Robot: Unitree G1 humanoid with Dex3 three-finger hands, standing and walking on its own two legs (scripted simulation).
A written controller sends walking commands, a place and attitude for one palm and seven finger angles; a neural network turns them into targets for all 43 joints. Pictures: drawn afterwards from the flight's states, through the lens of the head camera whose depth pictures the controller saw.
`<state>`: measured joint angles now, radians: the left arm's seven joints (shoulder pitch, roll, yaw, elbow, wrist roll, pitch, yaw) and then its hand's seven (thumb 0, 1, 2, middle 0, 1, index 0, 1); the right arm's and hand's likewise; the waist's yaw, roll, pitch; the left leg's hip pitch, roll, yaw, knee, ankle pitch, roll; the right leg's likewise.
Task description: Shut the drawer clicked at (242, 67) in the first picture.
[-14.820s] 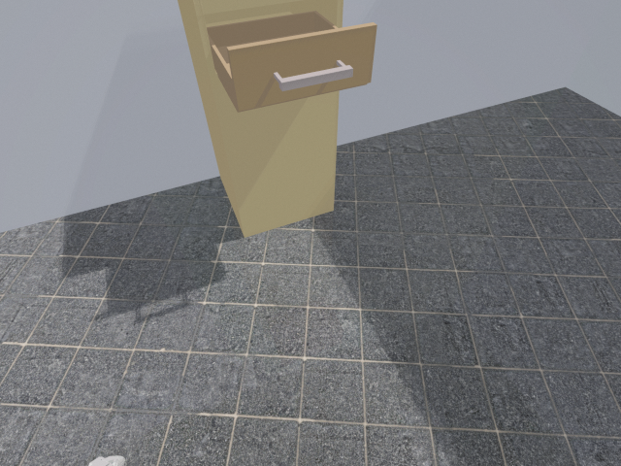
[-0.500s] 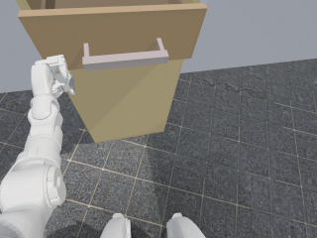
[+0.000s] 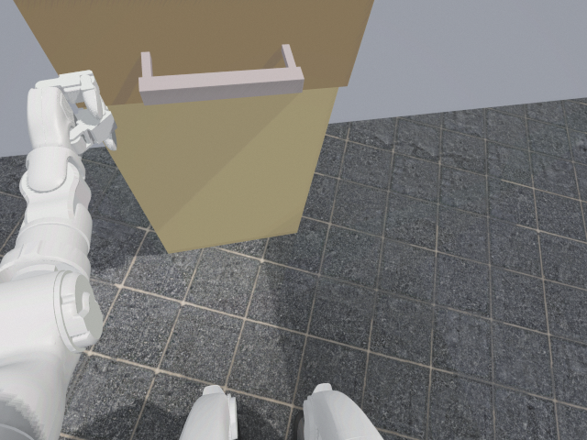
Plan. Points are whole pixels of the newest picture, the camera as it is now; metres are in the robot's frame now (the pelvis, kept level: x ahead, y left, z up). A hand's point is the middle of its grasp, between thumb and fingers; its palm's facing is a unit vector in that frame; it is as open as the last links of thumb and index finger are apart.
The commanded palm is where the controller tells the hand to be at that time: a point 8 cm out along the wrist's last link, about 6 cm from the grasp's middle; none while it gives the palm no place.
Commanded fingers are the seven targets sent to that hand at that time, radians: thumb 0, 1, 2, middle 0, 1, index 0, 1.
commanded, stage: push the drawer shut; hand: left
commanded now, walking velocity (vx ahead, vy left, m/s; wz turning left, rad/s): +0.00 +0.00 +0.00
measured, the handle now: (222, 71) +0.55 +0.05 +0.12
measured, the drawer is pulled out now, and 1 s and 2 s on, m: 0.08 0.00 0.00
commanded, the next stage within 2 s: pull the fist back off the drawer in 0.86 s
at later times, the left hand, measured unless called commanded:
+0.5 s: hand (108, 79) +0.58 +0.20 +0.08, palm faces +0.13 -0.99 -0.03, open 3.4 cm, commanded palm +0.58 +0.23 +0.08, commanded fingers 0.00 0.90 0.90 -1.40 -1.60 -1.40 -1.60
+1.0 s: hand (97, 71) +0.60 +0.22 +0.07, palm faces +0.11 -0.99 -0.03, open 3.2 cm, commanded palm +0.63 +0.22 +0.08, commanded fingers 0.00 0.90 0.90 -1.40 -1.60 -1.40 -1.60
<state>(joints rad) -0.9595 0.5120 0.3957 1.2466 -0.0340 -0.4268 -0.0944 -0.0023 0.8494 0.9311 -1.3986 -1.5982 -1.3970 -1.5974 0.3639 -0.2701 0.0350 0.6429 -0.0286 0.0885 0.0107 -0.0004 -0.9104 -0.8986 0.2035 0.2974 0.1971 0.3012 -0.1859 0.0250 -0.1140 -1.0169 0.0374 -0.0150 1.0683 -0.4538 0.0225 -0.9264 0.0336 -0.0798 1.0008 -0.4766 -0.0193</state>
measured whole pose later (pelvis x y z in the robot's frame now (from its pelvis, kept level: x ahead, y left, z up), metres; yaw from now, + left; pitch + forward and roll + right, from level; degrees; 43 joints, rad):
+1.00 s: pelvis -0.02 +0.02 -0.03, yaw -2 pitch +31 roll -8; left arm -1.40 0.82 0.39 1.45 0.11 -0.27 -0.11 0.04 0.69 0.96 -1.40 -1.60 -1.42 -1.60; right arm 0.45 -0.26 0.12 0.64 -0.07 0.06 0.02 0.00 -0.91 -0.90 0.21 0.30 0.20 0.30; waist -0.34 0.05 -0.09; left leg -1.28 0.05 -0.07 1.19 -0.45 0.04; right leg -1.15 0.05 -0.13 1.05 -0.45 0.00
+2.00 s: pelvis +0.04 +0.01 +0.03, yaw -2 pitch +21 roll -4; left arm -0.64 0.44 0.41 0.84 -0.13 -0.29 -0.13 0.01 0.90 0.90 -1.40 -1.60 -1.39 -1.60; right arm 0.42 -0.26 0.02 0.57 0.01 0.12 0.05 0.00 -0.91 -0.90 0.20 0.30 0.20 0.30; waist -0.14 0.04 -0.13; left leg -0.83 0.05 0.01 0.92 -0.45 0.03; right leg -0.74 0.06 -0.04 0.81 -0.43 -0.01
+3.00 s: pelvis +0.02 -0.01 +0.08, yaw +1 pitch -4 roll -1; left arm 0.54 0.34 0.28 -0.46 -0.07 -0.09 0.09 0.01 0.89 0.90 -1.40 -1.60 -1.40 -1.60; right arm 0.20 -0.24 0.03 0.62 0.01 -0.08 -0.07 0.01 -0.91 -0.90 0.20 0.30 0.20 0.30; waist 0.07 0.08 0.01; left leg -0.11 0.01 0.02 0.43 -0.24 0.01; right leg -0.04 0.02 -0.03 0.37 -0.26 -0.02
